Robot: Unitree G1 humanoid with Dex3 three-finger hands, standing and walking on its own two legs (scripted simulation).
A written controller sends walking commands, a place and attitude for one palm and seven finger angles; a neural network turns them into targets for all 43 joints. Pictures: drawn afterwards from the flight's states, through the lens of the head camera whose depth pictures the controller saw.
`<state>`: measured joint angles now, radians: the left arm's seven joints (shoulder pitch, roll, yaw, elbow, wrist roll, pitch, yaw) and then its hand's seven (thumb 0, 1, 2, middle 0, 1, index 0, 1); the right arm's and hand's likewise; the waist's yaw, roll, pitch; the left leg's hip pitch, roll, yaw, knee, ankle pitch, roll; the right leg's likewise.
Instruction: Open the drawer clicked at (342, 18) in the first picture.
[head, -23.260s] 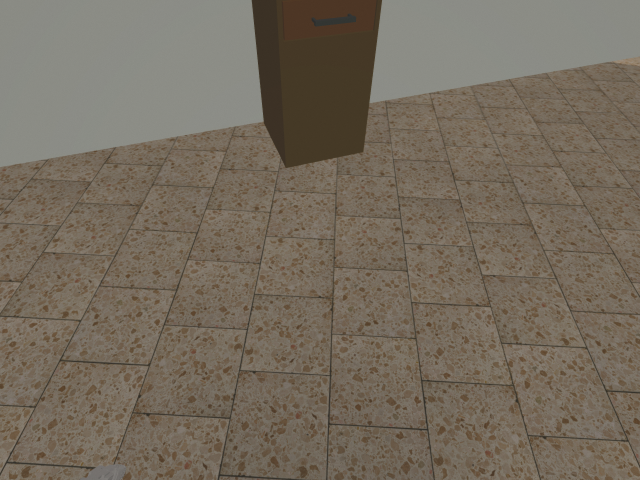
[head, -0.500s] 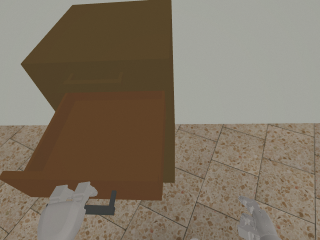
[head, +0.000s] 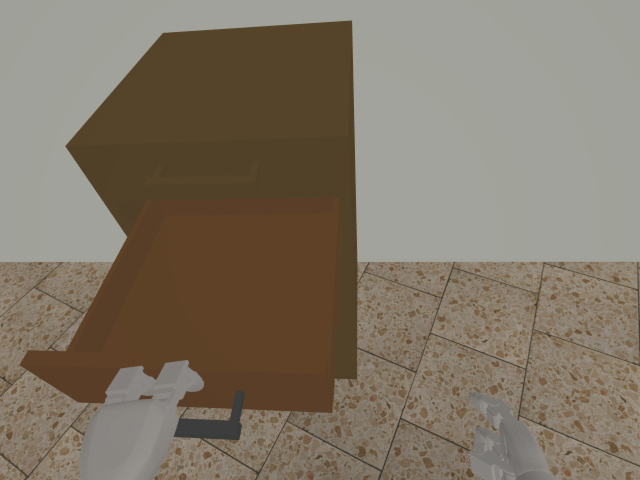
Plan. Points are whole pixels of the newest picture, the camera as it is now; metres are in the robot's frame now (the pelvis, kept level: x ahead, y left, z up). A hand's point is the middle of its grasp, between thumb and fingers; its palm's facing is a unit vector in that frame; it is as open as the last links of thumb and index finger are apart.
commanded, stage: lift the hand off the handle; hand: left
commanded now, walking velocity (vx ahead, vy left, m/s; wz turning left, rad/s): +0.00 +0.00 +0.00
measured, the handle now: (178, 412) +0.21 +0.22 -0.03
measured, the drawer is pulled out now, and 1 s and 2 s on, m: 0.30 0.30 0.30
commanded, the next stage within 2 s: draw the hand back to the body in 1.28 s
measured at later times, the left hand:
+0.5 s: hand (147, 428) +0.17 +0.21 +0.04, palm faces -0.01 -0.14 -0.99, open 13.6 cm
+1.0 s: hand (126, 406) +0.17 +0.22 +0.09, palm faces +0.06 -0.17 -0.98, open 13.8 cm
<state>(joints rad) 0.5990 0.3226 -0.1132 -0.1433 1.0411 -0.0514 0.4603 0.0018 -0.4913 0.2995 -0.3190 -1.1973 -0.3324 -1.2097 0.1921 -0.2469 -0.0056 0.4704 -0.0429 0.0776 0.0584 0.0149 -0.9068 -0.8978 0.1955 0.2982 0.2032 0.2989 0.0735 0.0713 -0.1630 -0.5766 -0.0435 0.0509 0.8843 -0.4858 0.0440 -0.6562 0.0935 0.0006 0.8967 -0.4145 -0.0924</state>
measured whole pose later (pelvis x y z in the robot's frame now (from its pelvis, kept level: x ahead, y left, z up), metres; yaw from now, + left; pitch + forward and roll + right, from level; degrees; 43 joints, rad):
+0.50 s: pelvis +0.00 +0.00 +0.01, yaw +0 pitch +8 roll +1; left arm 0.59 0.37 -0.09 -0.22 1.00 -0.04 0.37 0.00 -0.49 0.30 -0.39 -1.23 -0.36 -1.22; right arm 0.19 -0.25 -0.01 0.48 -0.04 0.08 0.04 0.02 -0.91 -0.90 0.19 0.30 0.20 0.30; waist 0.08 0.08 -0.13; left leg -0.48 -0.04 0.05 0.80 -0.45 0.04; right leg -0.56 0.10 0.00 0.80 -0.38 -0.09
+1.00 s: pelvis +0.01 +0.02 +0.02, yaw -1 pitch +6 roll +0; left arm 0.64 0.38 -0.08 -0.41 0.96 0.00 0.28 0.00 -0.49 0.30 -0.32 -1.20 -0.32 -1.20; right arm 0.19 -0.24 0.00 0.46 -0.02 0.08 0.07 0.02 -0.91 -0.90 0.19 0.30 0.20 0.30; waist 0.11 0.10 -0.12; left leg -0.38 -0.04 0.06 0.71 -0.43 0.06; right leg -0.45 0.10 0.03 0.71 -0.35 -0.07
